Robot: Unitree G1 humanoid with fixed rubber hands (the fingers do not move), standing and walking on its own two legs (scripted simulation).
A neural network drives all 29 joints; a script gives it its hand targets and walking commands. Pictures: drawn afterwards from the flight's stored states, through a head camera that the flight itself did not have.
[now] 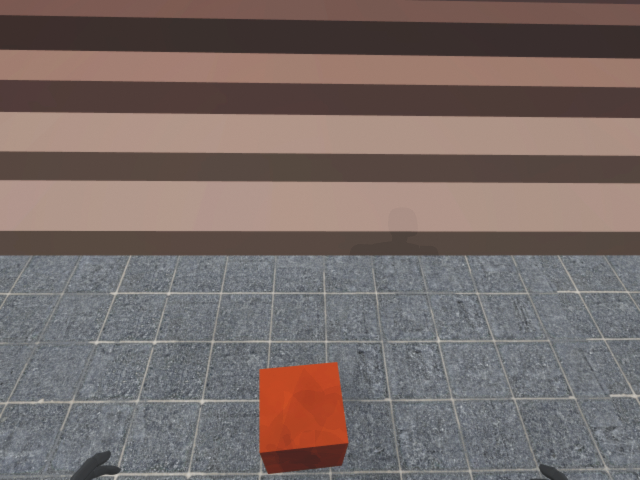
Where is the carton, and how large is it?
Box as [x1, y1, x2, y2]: [260, 362, 347, 473]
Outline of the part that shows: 336,362 260,369 260,454 268,473 341,465 347,445 347,436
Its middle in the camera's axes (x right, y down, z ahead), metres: -0.05 +0.51 +1.06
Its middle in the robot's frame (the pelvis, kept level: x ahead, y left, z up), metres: +0.38 +0.05 -0.66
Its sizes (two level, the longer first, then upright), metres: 0.210 0.200 0.250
